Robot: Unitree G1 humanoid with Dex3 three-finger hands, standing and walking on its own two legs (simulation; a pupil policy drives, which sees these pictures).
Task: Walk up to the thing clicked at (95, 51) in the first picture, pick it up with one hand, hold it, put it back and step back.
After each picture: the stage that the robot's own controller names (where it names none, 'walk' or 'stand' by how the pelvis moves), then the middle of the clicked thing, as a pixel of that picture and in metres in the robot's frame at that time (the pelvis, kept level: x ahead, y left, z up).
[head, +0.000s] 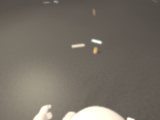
stand; (95, 50) +1.41 -0.13 -0.72
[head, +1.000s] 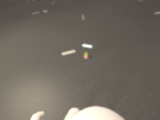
walk; (86, 55) +1.28 +0.19 -0.70
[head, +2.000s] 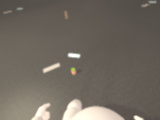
walk; (73, 71) +0.75 +0.32 -0.71
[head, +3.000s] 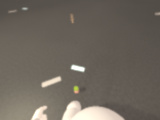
walk; (76, 89) +0.45 +0.20 -0.71
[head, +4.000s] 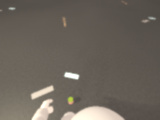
stand; (70, 100) +0.33 +0.18 -0.72
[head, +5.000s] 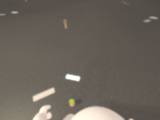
stand; (71, 102) +0.31 +0.18 -0.73
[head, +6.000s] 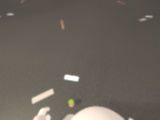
stand; (71, 103) +0.31 +0.20 -0.73
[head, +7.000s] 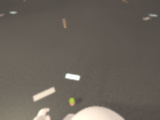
stand; (72, 101) +0.31 +0.19 -0.73
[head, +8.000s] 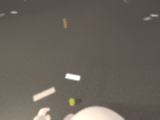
stand; (72, 102) +0.31 +0.19 -0.73
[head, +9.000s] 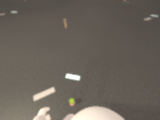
go down; (72, 101) +0.31 +0.19 -0.73
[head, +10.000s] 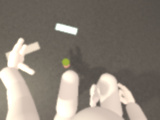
go down; (66, 63) +0.41 +0.19 -0.36
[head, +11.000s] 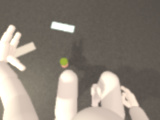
go down; (64, 62) +0.41 +0.19 -0.31
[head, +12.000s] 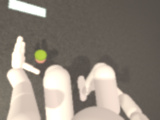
close in; (40, 57) +0.41 +0.23 -0.23
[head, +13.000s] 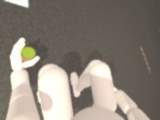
close; (27, 55) +0.41 +0.24 -0.23
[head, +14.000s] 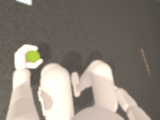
lift; (32, 57) +0.38 +0.23 -0.23
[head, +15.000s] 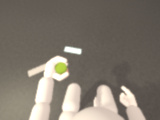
lift; (62, 70) +0.32 +0.18 +0.00
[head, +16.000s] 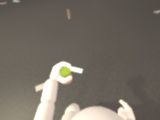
hold; (66, 75) +0.30 +0.17 +0.01
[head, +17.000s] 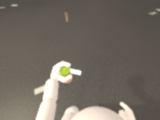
hold; (66, 74) +0.31 +0.17 +0.01
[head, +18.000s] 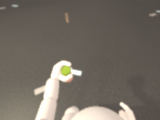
crouch; (66, 74) +0.32 +0.16 +0.01
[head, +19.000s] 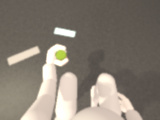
crouch; (61, 57) +0.42 +0.18 -0.09
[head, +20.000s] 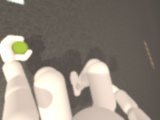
lower; (20, 50) +0.43 +0.26 -0.22
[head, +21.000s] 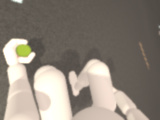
lower; (23, 52) +0.42 +0.25 -0.23
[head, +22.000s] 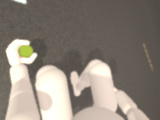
lower; (25, 53) +0.41 +0.25 -0.23
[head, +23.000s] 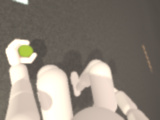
lower; (25, 53) +0.41 +0.25 -0.23
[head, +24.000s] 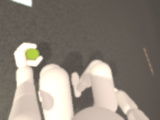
loosen; (32, 56) +0.40 +0.23 -0.23
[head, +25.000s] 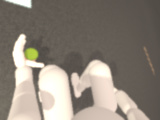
withdraw; (30, 56) +0.40 +0.23 -0.23
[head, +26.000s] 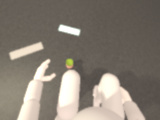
walk; (69, 63) +0.42 +0.17 -0.33
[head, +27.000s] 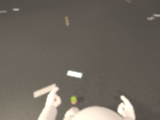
stand; (73, 100) +0.34 +0.15 -0.66
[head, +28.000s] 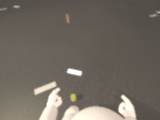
stand; (73, 97) +0.34 +0.17 -0.67
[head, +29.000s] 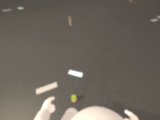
stand; (73, 98) +0.35 +0.16 -0.69
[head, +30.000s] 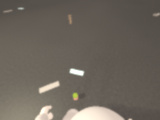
walk; (75, 96) +0.35 +0.17 -0.72
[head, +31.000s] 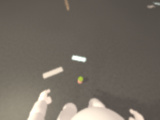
walk; (80, 80) +0.51 +0.05 -0.70
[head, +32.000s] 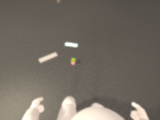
walk; (73, 61) +0.79 +0.22 -0.70
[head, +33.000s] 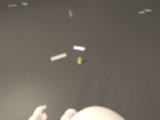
stand; (79, 60) +1.03 +0.18 -0.70
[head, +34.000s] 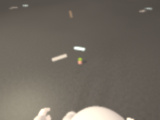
stand; (80, 61) +1.04 +0.18 -0.73
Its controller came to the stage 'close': yes
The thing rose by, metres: 0.73
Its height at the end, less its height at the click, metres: +0.00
